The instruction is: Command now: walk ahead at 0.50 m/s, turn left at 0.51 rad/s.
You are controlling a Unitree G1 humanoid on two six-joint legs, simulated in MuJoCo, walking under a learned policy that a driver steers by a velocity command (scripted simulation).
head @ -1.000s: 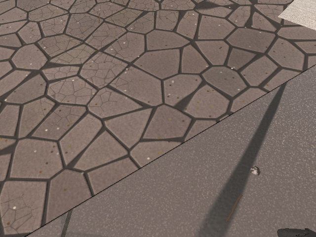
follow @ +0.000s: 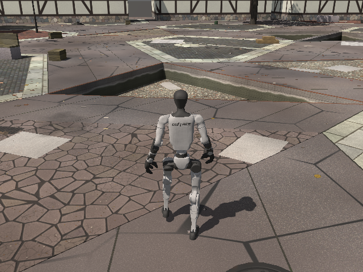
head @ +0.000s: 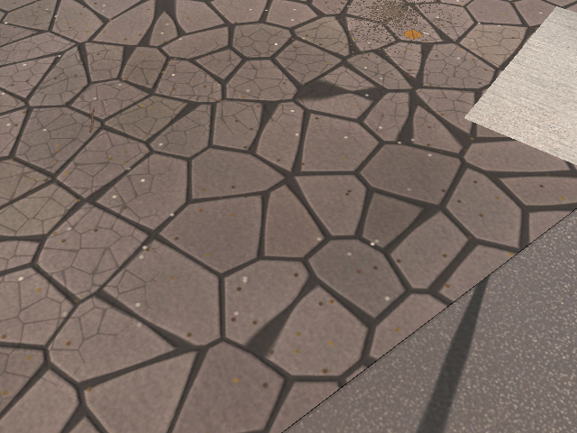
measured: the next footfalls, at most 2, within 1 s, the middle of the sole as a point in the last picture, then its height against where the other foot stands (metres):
left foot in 0.16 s outside the picture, level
right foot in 0.66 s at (301, 395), level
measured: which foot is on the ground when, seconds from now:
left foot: up 0.00-0.14, down 0.16-0.66, up 0.68-1.00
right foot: down 0.00-0.14, up 0.16-0.64, down 0.66-1.00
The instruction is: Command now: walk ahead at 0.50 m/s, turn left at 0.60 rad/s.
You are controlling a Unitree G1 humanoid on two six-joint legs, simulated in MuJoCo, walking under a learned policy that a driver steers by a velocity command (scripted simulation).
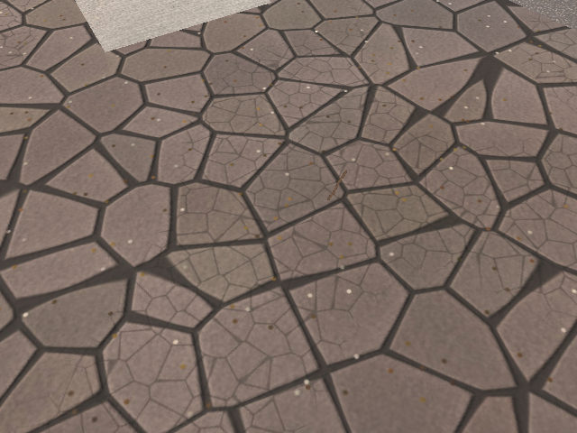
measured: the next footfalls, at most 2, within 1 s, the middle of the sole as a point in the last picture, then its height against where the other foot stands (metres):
left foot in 0.18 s outside the picture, level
right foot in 0.70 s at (326, 376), level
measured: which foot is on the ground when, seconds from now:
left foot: up 0.00-0.16, down 0.18-0.70, up 0.72-1.00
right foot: down 0.00-0.18, up 0.20-0.68, down 0.70-1.00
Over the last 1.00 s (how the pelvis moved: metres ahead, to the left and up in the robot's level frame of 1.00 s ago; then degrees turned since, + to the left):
0.54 0.14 0.00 36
